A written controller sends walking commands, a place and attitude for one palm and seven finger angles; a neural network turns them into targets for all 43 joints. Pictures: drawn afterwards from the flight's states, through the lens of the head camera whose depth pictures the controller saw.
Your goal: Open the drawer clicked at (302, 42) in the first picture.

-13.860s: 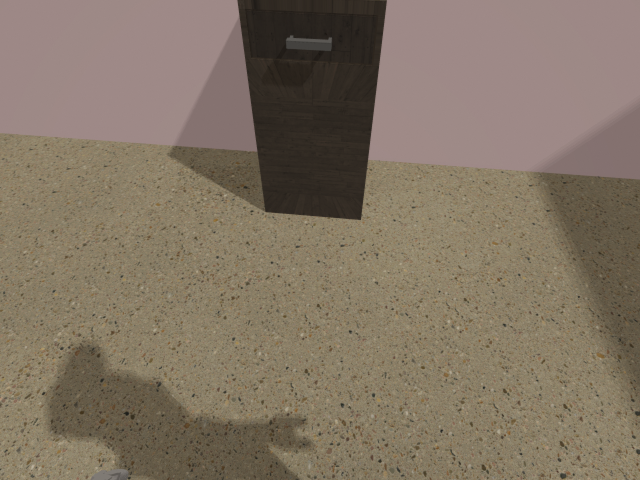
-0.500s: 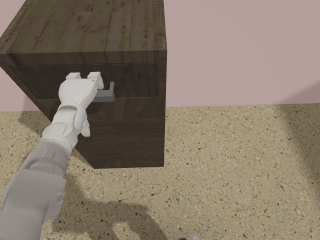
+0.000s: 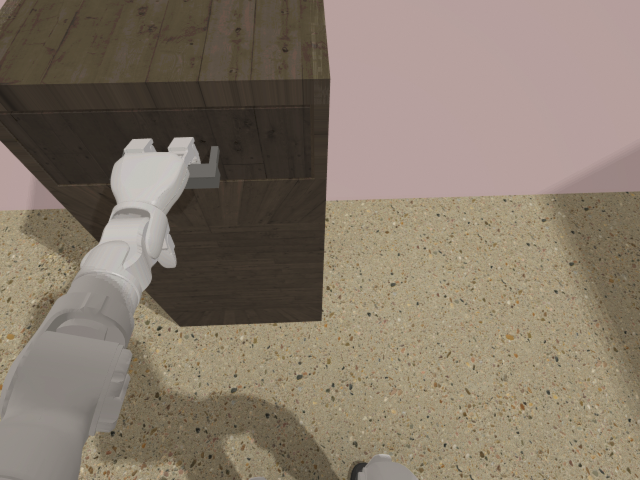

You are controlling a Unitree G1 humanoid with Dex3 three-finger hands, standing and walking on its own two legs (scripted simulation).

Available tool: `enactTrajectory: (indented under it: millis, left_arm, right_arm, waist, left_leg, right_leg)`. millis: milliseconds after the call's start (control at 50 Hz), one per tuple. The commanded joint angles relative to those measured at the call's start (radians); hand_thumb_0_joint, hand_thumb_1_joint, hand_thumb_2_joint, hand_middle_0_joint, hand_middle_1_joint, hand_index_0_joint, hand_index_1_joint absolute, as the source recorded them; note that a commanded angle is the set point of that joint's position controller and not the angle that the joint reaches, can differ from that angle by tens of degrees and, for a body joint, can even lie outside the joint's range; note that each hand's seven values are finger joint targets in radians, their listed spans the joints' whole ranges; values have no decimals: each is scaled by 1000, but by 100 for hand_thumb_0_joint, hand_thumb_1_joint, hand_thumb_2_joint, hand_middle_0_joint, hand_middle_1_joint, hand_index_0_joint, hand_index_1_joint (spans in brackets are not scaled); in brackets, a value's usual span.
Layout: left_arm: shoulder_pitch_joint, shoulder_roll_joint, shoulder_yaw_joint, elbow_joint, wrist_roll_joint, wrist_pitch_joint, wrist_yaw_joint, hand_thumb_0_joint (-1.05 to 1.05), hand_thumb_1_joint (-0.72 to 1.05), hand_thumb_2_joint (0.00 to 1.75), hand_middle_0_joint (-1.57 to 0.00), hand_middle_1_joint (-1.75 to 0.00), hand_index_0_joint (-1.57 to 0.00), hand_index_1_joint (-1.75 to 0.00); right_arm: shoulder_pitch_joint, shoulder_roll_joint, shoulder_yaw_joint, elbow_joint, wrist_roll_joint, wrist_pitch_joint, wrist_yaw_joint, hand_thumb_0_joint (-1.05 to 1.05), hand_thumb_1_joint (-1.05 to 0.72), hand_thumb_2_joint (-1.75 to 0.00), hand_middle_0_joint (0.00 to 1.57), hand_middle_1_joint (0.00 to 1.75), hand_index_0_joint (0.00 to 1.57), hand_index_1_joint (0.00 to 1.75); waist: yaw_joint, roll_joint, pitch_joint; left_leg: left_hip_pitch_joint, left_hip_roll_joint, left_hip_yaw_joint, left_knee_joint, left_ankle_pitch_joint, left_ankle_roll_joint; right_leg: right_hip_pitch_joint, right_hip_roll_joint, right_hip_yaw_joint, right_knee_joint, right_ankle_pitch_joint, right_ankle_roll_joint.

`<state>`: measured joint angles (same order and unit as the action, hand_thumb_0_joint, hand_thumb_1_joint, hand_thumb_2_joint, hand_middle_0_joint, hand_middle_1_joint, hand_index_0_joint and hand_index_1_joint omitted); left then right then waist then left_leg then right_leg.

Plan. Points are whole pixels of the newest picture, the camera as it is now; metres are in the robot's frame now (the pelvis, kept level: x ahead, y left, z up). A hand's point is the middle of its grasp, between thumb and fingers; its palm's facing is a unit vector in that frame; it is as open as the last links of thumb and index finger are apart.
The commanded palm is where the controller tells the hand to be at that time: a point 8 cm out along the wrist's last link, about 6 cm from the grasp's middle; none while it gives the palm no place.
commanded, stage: lower the fingers behind the handle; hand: left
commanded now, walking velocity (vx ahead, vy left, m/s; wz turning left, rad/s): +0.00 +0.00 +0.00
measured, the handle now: (169, 165) +0.53 +0.19 +0.04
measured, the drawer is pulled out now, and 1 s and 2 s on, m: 0.00 0.00 0.03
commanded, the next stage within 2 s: close the thumb around the handle in 0.28 s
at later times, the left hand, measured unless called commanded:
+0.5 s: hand (169, 202) +0.48 +0.19 +0.02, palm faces -0.07 -0.01 -1.00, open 13.5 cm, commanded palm +0.47 +0.19 +0.07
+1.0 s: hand (170, 201) +0.48 +0.19 +0.02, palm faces -0.07 -0.02 -1.00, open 5.8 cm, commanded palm +0.46 +0.19 +0.07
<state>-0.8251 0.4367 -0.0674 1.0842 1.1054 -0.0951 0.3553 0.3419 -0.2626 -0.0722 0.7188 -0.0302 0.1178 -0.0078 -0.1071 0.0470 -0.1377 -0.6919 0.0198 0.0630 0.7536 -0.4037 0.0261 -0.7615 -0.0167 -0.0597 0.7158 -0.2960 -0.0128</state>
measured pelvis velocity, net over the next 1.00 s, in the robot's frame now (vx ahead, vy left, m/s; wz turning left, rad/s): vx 0.00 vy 0.00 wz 0.00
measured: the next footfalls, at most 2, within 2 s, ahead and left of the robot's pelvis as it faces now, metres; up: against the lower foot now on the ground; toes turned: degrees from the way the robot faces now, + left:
none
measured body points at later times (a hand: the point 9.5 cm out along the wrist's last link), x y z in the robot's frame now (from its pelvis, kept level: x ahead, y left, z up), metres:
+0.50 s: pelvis +0.00 +0.00 +0.00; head +0.10 -0.01 +0.44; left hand +0.48 +0.19 +0.07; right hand +0.01 -0.28 -0.13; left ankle -0.04 +0.10 -0.71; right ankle +0.02 -0.12 -0.71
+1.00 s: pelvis +0.00 +0.00 +0.00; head +0.10 -0.01 +0.44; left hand +0.48 +0.19 +0.07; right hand +0.02 -0.28 -0.13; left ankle -0.04 +0.10 -0.71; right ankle +0.02 -0.12 -0.71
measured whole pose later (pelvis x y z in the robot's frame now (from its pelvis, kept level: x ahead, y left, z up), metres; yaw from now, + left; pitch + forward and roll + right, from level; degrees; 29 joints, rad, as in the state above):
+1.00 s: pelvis +0.00 +0.00 +0.00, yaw +0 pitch +19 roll -1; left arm -0.82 0.43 -0.07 1.09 1.10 -0.07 0.34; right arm 0.33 -0.26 -0.06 0.71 -0.02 0.12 -0.02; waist -0.11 0.05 -0.14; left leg -0.68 0.02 0.06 0.74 -0.40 0.02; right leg -0.75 -0.01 -0.06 0.71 -0.30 -0.01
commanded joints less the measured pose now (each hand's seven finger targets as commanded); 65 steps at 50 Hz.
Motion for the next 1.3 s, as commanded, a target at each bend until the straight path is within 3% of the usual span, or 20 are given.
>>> enactTrajectory:
  millis: [0, 60, 120, 180, 220, 320, 360, 420, 480, 540, 580, 620, 660, 760, 860, 1080, 1160, 1180, 1240, 1280]
  left_arm:
    - [-435, 209, 60, -183, -9, 17, 52, 0, -50, 30, -30, -120, -30, -120]
    - [-445, 206, 53, -188, -5, 28, 55, 0, -50, 30, -30, -120, -30, -120]
    - [-430, 238, 82, -165, -16, 38, 49, 0, -50, 30, -30, -120, -30, -120]
    - [-436, 229, 63, -183, -9, 34, 45, 0, -50, 30, -30, -120, -30, -120]
    - [-425, 240, 72, -154, -16, 38, 41, 0, -50, 30, -30, -120, -30, -120]
    - [-437, 240, 68, -163, -17, 24, 32, 0, -50, 30, -30, -120, -30, -120]
    - [-423, 252, 74, -174, -17, 18, 32, 0, -50, 30, -30, -120, -30, -120]
    - [-446, 217, 52, -170, -18, 16, 34, 0, -33, 37, -31, -122, -31, -122]
    - [-450, 227, 59, -190, -10, 15, 40, 0, -16, 44, -32, -124, -32, -124]
    - [-431, 215, 61, -186, -16, 18, 42, 0, 0, 52, -34, -125, -34, -125]
    - [-444, 171, 22, -184, -14, 25, 41, 0, 12, 56, -34, -127, -34, -127]
    - [-459, 175, 24, -178, -15, 30, 42, 0, 23, 61, -35, -128, -35, -128]
    - [-436, 222, 60, -184, -15, 32, 40, 0, 34, 66, -36, -129, -36, -129]
    - [-446, 213, 43, -153, -14, 41, 34, 0, 62, 78, -38, -132, -38, -132]
    - [-432, 230, 60, -170, -16, 36, 30, 0, 90, 90, -40, -135, -40, -135]
    - [-382, 220, 66, -212, -18, 15, 32, 0, 90, 90, -40, -135, -40, -135]
    - [-353, 219, 74, -206, -20, 18, 34, 0, 90, 90, -40, -135, -40, -135]
    - [-363, 189, 52, -230, -22, 15, 35, 0, 90, 90, -40, -135, -40, -135]
    - [-275, 192, 76, -273, -25, 9, 33, 0, 90, 90, -40, -135, -40, -135]
    - [-205, 161, 65, -275, -32, 14, 29, 0, 90, 90, -40, -135, -40, -135]
  right_arm:
    - [127, -154, -45, -49, -5, -9, -7, 0, -90, -90, 20, 30, 20, 30]
    - [123, -152, -43, -52, -5, -8, -8, 0, -90, -90, 20, 30, 20, 30]
    - [118, -158, -38, -53, -3, -6, -10, 0, -90, -90, 20, 30, 20, 30]
    - [114, -153, -37, -59, -1, -7, -14, 0, -90, -90, 20, 30, 20, 30]
    - [115, -159, -33, -57, 1, -7, -19, 0, -90, -90, 20, 30, 20, 30]
    - [121, -155, -34, -55, 2, -13, -23, 0, -90, -90, 20, 30, 20, 30]
    - [121, -156, -34, -59, 1, -14, -24, 0, -90, -90, 20, 30, 20, 30]
    - [124, -153, -36, -56, 1, -15, -23, 0, -90, -90, 20, 30, 20, 30]
    - [130, -153, -39, -55, 0, -16, -20, 0, -90, -90, 20, 30, 20, 30]
    - [133, -152, -42, -51, -2, -12, -16, 0, -90, -90, 20, 30, 20, 30]
    - [126, -150, -43, -53, 0, -12, -16, 0, -90, -90, 20, 30, 20, 30]
    - [125, -151, -42, -50, 1, -12, -16, 0, -90, -90, 20, 30, 20, 30]
    - [125, -154, -40, -53, 0, -11, -17, 0, -90, -90, 20, 30, 20, 30]
    - [124, -156, -36, -49, 3, -10, -21, 0, -90, -90, 20, 30, 20, 30]
    - [127, -154, -34, -53, 1, -9, -22, 0, -90, -90, 20, 30, 20, 30]
    - [111, -150, -39, -62, 0, -7, -16, 0, -90, -90, 20, 30, 20, 30]
    - [114, -150, -41, -57, 1, -5, -15, 0, -90, -90, 20, 30, 20, 30]
    - [112, -148, -44, -63, 0, -7, -13, 0, -90, -90, 20, 30, 20, 30]
    - [107, -142, -48, -70, -1, -3, -7, 0, -90, -90, 20, 30, 20, 30]
    - [96, -138, -49, -76, 1, 1, -3, 0, -90, -90, 20, 30, 20, 30]
  waist:
    - [-16, 3, -433]
    - [-14, 23, -430]
    - [-15, -31, -410]
    - [-12, 3, -415]
    - [-21, -38, -390]
    - [-28, -39, -398]
    - [-14, -11, -418]
    - [-28, -17, -398]
    - [-18, 22, -438]
    - [-18, 6, -440]
    - [-33, 4, -415]
    - [-37, -6, -398]
    - [-14, 4, -436]
    - [-33, -29, -389]
    - [-18, -14, -426]
    - [0, 15, -423]
    - [4, -15, -424]
    - [0, -10, -425]
    - [36, 15, -483]
    - [44, -8, -445]
  left_leg:
    - [210, -35, -54, -44, 469, 9]
    - [208, -35, -53, -51, 465, 8]
    - [184, -37, -50, -58, 435, 13]
    - [183, -40, -42, -65, 411, 14]
    - [163, -41, -43, -65, 396, 16]
    - [167, -41, -40, -63, 393, 18]
    - [173, -43, -38, -62, 401, 17]
    - [179, -40, -43, -58, 409, 15]
    - [209, -38, -50, -52, 446, 11]
    - [223, -34, -53, -42, 487, 9]
    - [219, -34, -54, -46, 463, 8]
    - [215, -35, -54, -49, 448, 10]
    - [211, -39, -49, -52, 445, 11]
    - [180, -41, -45, -57, 404, 15]
    - [197, -41, -44, -56, 444, 14]
    - [212, -36, -41, -61, 472, 8]
    - [210, -35, -41, -58, 493, 9]
    - [215, -35, -40, -62, 487, 10]
    - [260, -27, -45, -58, 599, 5]
    - [260, -22, -41, -64, 614, 5]
  right_leg:
    - [274, 49, 33, -33, 341, -23]
    - [279, 48, 33, -33, 338, -24]
    - [304, 48, 35, -43, 334, -22]
    - [308, 45, 39, -46, 325, -22]
    - [312, 45, 40, -52, 324, -20]
    - [314, 44, 42, -54, 329, -18]
    - [319, 44, 45, -48, 334, -19]
    - [291, 45, 38, -48, 327, -20]
    - [284, 46, 37, -35, 336, -23]
    - [281, 48, 33, -33, 356, -21]
    - [263, 48, 32, -40, 341, -20]
    - [262, 48, 32, -47, 328, -21]
    - [296, 46, 38, -41, 339, -21]
    - [289, 46, 38, -52, 325, -18]
    - [314, 45, 39, -44, 361, -20]
    - [319, 45, 39, -41, 372, -21]
    - [331, 47, 36, -40, 390, -20]
    - [332, 47, 37, -44, 390, -20]
    - [364, 44, 36, -32, 437, -22]
    - [365, 46, 32, -41, 446, -21]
